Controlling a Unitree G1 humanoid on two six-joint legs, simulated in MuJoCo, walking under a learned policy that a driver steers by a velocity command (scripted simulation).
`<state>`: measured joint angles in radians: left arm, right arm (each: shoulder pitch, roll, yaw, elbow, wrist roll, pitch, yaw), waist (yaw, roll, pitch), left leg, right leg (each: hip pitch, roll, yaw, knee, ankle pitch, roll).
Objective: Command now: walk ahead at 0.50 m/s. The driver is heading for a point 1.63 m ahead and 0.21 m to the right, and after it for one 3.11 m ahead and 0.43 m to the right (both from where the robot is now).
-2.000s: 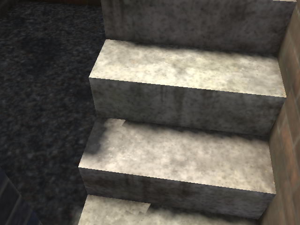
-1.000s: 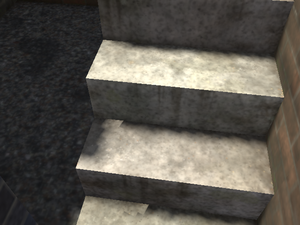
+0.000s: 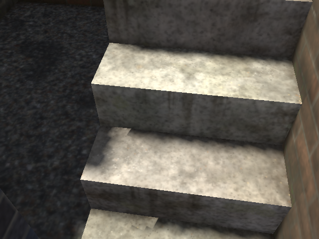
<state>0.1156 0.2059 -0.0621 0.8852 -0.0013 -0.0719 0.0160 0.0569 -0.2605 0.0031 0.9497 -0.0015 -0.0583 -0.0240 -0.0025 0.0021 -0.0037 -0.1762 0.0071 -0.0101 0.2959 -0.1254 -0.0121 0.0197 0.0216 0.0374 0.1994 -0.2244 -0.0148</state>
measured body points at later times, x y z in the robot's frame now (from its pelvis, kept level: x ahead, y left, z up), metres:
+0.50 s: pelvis +0.00 +0.00 +0.00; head +0.01 +0.00 +0.45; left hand +0.15 +0.23 -0.12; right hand +0.15 -0.26 -0.12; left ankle +0.02 +0.13 -0.75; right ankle -0.08 -0.11 -0.75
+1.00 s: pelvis +0.00 +0.00 +0.00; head +0.01 +0.00 +0.45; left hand +0.14 +0.23 -0.12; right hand +0.15 -0.26 -0.12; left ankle +0.02 +0.13 -0.75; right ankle -0.08 -0.11 -0.75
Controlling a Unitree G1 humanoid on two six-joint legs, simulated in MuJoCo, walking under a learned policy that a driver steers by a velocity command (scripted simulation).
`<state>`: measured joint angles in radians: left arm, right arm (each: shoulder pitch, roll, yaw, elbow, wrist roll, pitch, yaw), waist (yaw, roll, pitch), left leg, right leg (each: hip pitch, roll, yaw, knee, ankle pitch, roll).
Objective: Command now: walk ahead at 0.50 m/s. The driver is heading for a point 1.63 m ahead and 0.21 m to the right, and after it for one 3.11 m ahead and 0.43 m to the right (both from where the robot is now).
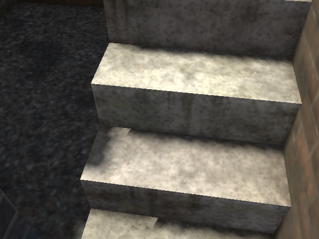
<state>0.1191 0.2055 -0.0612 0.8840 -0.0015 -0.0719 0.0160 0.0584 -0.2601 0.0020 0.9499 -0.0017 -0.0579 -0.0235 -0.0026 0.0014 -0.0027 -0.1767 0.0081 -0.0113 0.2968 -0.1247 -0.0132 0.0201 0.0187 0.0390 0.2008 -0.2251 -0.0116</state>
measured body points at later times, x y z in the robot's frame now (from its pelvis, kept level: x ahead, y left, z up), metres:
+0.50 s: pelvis -0.01 +0.00 +0.00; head +0.01 +0.00 +0.45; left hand +0.10 +0.24 -0.14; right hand +0.10 -0.27 -0.13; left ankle +0.02 +0.13 -0.75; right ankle -0.08 -0.11 -0.75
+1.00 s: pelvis -0.02 +0.01 +0.00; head -0.02 +0.01 +0.45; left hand +0.05 +0.25 -0.14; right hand +0.05 -0.26 -0.14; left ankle +0.02 +0.13 -0.75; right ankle -0.08 -0.12 -0.75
